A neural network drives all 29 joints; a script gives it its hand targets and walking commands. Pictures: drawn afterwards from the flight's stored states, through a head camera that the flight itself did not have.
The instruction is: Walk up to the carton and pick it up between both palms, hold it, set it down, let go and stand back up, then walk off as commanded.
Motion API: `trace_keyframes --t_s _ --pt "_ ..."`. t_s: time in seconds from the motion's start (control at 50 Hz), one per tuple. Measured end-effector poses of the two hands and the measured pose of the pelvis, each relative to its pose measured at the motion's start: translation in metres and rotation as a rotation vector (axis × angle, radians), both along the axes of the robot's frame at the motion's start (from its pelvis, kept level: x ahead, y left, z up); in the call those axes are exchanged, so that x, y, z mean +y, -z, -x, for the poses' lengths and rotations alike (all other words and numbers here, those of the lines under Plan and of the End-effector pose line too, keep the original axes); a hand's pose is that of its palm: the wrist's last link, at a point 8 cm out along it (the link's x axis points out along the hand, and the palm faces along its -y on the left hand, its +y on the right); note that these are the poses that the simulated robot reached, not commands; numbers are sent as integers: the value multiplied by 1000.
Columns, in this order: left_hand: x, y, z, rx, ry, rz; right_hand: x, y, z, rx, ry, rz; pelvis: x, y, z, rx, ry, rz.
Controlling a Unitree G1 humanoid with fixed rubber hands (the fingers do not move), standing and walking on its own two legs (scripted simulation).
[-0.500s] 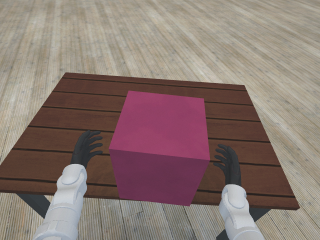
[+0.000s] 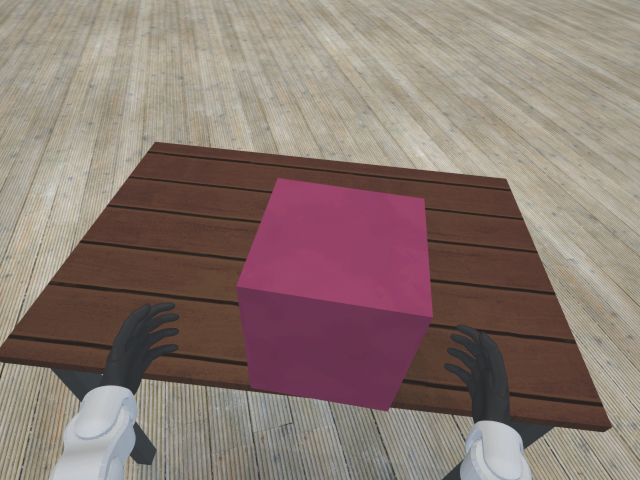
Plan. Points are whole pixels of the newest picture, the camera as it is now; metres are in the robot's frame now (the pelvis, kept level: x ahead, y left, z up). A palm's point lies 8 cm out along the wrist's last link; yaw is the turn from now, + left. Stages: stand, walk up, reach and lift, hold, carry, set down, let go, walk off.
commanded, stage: set down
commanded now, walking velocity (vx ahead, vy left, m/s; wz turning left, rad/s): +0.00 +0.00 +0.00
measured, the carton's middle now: (333, 297) +0.37 +0.01 +0.02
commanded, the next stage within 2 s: none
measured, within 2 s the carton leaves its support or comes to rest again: neither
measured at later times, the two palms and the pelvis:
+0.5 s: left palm (131, 393) +0.21 +0.24 +0.02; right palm (492, 432) +0.20 -0.17 +0.02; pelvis +0.00 +0.00 +0.00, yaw +0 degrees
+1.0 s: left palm (141, 395) +0.22 +0.24 +0.00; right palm (496, 449) +0.19 -0.19 -0.01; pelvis +0.01 +0.00 +0.00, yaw +0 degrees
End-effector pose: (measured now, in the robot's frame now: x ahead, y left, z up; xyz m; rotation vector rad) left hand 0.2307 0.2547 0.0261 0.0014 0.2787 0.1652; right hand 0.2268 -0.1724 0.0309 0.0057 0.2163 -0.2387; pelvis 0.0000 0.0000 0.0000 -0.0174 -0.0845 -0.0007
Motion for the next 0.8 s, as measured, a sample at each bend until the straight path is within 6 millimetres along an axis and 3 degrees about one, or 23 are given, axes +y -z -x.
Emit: trace_keyframes --t_s 0.22,0.8 --pt "-6 5 21 21 37 16 -3 4 27 45 -4 -10 0 0 1 -2 0 0" --pt "-16 17 17 104 34 35 -10 25 33 158 -58 1 0 0 -3 4 0 0"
